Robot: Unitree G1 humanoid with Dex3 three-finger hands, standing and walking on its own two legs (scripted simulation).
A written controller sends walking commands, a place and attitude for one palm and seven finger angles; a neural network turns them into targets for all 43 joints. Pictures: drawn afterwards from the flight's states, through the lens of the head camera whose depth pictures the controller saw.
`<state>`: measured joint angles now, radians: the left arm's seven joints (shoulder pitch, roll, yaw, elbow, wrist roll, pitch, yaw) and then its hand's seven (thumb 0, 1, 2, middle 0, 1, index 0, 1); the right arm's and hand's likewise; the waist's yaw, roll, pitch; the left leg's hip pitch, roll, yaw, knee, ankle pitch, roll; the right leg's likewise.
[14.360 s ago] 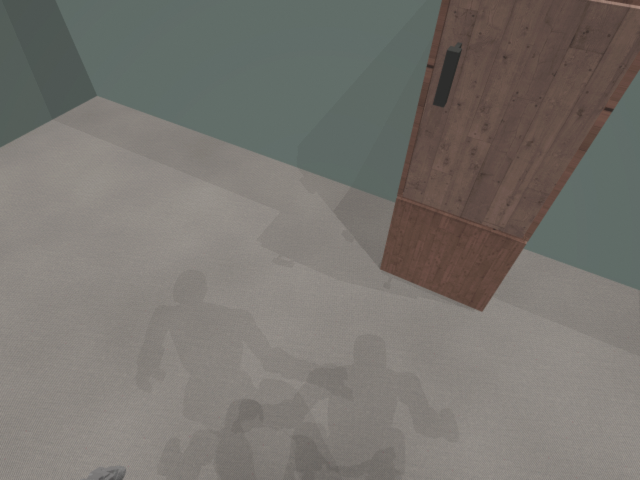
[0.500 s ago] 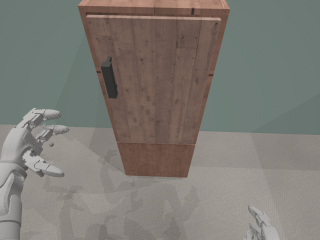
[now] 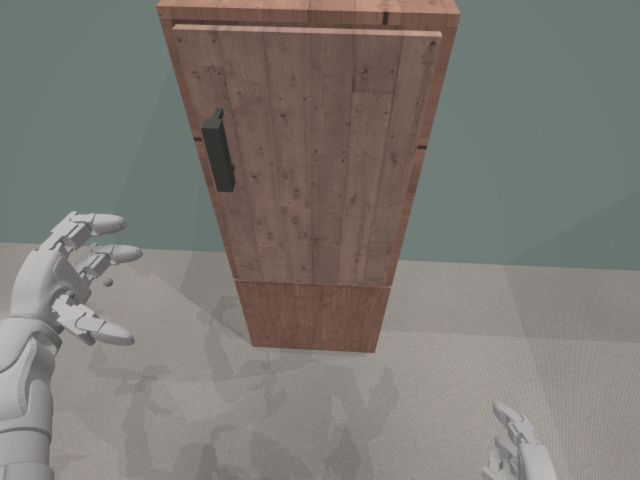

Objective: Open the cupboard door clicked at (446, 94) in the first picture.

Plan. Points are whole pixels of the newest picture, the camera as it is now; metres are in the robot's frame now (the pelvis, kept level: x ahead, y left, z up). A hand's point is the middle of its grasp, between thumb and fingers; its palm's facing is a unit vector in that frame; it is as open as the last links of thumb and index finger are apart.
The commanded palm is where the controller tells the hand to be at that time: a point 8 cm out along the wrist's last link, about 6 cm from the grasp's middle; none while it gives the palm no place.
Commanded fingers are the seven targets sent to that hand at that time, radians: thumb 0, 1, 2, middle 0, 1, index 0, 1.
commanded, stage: move the hooked fingers beside the handle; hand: left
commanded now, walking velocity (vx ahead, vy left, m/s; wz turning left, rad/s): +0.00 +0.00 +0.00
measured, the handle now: (222, 149) +0.58 +0.21 +0.09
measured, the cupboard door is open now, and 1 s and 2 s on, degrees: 0 0 0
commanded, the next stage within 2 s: none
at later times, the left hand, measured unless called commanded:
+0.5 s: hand (137, 228) +0.39 +0.28 +0.10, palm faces +0.01 -1.00 +0.01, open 14.0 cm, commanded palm +0.37 +0.32 +0.10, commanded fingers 0.00 -0.50 0.30 -0.30 -1.20 -0.30 -1.20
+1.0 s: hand (162, 194) +0.46 +0.27 +0.10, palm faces +0.01 -1.00 +0.02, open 14.0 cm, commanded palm +0.45 +0.32 +0.10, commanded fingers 0.00 -0.50 0.30 -0.30 -1.20 -0.30 -1.20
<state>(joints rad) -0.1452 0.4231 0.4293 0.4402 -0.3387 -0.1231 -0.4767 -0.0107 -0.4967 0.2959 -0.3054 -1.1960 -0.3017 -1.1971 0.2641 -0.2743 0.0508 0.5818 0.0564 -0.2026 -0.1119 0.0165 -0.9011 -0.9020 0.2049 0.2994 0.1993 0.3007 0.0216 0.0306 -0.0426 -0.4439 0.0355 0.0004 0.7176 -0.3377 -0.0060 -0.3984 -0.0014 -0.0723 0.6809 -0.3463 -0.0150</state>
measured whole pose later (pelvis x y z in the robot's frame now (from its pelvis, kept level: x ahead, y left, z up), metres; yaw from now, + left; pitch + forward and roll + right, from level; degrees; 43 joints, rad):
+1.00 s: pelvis +0.00 +0.02 -0.01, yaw -2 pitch +13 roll -2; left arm -0.77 0.59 0.45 1.09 -0.17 -0.26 -0.43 -0.01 -0.50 0.30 -0.30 -1.20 -0.30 -1.20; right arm 0.37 -0.28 0.04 0.62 0.03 -0.02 -0.07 0.01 -0.90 -0.90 0.21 0.30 0.20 0.30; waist -0.09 0.00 -0.07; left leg -0.68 0.04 0.02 0.83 -0.38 0.02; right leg -0.62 0.00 -0.05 0.76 -0.36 0.01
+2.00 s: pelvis +0.02 +0.03 -0.02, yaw -3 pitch +19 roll -4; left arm -0.97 0.71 0.48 1.23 -0.09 -0.26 -0.40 -0.01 -0.50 0.30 -0.30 -1.20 -0.30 -1.20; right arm 0.41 -0.27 0.05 0.60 0.00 0.08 -0.04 0.01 -0.90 -0.90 0.21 0.30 0.20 0.30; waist -0.17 0.01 -0.09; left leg -0.81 0.06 0.01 0.90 -0.42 0.03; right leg -0.74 0.02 -0.05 0.78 -0.37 0.02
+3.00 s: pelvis +0.01 +0.02 -0.02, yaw -2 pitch +18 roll -4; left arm -0.98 0.61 0.43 1.22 -0.10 -0.29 -0.29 -0.01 -0.50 0.30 -0.30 -1.20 -0.29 -1.21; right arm 0.42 -0.27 0.04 0.62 -0.01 0.05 -0.03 0.01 -0.90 -0.90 0.20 0.30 0.20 0.30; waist -0.17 0.02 -0.09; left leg -0.82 0.06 0.00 0.91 -0.41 0.01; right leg -0.75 0.02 -0.06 0.81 -0.38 0.00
